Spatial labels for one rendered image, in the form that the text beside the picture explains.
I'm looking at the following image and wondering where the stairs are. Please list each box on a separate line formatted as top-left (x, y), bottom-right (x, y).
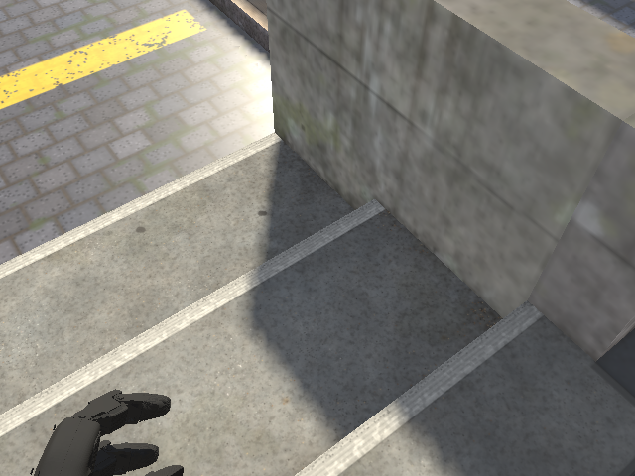
top-left (0, 132), bottom-right (503, 476)

